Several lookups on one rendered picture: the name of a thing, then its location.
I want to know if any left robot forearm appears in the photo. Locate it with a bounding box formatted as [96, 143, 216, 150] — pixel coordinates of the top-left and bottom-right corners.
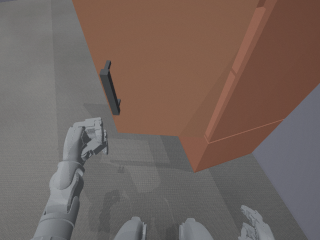
[30, 160, 85, 240]

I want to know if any right robot shin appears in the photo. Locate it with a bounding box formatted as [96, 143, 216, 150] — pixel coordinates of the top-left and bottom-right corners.
[185, 218, 195, 223]

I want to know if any left robot hand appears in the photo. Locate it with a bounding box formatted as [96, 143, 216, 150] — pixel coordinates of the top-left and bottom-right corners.
[62, 117, 109, 166]

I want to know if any left robot thigh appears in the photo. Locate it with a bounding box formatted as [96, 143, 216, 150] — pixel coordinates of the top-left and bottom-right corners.
[113, 220, 148, 240]

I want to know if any cupboard door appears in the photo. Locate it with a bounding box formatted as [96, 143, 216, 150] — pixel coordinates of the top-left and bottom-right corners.
[72, 0, 259, 138]

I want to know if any right robot hand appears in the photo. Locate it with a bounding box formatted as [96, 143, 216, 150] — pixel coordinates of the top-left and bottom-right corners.
[238, 205, 276, 240]

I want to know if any handle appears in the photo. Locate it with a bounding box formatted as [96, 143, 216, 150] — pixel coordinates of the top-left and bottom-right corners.
[99, 60, 121, 116]

